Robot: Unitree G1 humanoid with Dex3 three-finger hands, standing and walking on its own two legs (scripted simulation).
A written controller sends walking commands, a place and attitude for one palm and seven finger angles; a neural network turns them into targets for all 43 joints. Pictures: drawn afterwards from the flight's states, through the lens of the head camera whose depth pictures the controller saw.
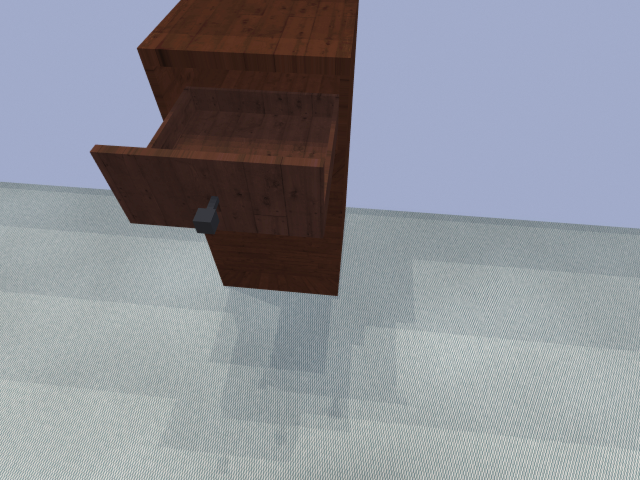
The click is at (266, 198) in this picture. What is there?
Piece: drawer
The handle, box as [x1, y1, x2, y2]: [193, 196, 218, 233]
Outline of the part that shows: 217,196 211,196 206,208 198,208 193,219 197,232 214,233 218,223 218,218 215,211 218,203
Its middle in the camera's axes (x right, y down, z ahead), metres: -0.20 -0.04 +0.67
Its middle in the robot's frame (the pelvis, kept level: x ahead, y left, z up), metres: +0.52 +0.23 -0.01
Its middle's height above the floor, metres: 0.77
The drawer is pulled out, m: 0.29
